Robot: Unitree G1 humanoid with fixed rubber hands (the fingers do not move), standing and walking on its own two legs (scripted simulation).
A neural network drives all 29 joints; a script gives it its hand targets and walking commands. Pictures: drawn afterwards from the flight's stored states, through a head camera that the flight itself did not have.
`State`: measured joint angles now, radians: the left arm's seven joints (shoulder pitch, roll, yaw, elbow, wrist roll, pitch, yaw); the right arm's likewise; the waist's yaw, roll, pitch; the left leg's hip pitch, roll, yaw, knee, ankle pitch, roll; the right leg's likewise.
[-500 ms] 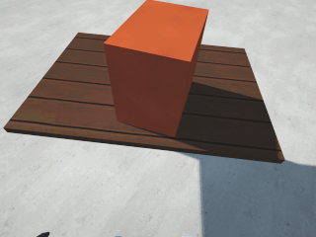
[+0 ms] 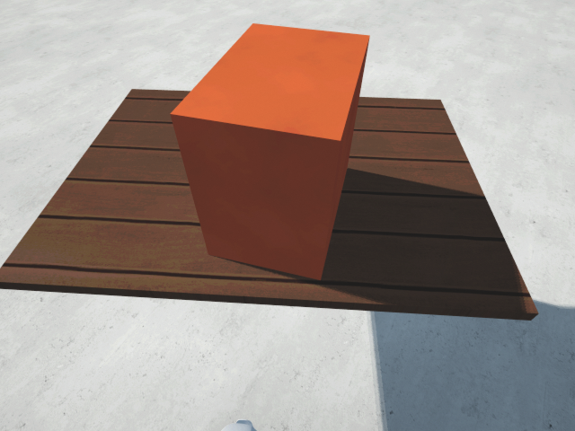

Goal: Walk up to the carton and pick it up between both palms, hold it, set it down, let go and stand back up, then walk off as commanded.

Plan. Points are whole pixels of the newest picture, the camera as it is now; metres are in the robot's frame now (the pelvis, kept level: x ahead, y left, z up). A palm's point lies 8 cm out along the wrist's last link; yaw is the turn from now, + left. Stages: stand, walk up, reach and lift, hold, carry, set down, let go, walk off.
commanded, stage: walk up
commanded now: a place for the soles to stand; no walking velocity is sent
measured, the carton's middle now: (286, 149) +0.54 +0.03 +0.12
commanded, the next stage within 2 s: none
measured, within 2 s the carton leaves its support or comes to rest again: neither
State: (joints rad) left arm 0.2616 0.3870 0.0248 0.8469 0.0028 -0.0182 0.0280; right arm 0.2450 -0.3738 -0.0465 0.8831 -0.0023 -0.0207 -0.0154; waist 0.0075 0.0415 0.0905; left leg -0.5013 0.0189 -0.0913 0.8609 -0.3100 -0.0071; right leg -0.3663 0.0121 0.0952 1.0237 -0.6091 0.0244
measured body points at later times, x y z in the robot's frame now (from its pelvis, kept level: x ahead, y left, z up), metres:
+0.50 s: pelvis -0.01 -0.01 +0.00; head +0.01 -0.02 +0.45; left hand +0.08 +0.30 -0.11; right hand +0.07 -0.32 -0.12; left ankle +0.09 +0.13 -0.70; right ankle +0.00 -0.15 -0.70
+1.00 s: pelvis +0.05 +0.04 +0.02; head +0.08 +0.05 +0.47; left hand +0.13 +0.35 -0.10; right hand +0.12 -0.27 -0.09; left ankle +0.09 +0.15 -0.70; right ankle +0.06 -0.12 -0.67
